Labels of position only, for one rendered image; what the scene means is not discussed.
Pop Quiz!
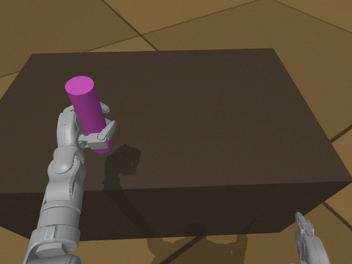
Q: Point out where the right robot hand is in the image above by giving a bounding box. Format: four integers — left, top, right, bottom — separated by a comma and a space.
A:
290, 212, 330, 264

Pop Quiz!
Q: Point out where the can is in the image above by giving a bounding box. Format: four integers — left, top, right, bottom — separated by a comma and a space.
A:
65, 76, 112, 154

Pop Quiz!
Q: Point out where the left robot arm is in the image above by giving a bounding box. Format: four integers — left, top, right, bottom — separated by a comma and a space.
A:
22, 146, 86, 264

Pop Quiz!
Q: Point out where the left robot hand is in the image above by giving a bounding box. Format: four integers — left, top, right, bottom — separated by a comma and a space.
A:
57, 102, 117, 153

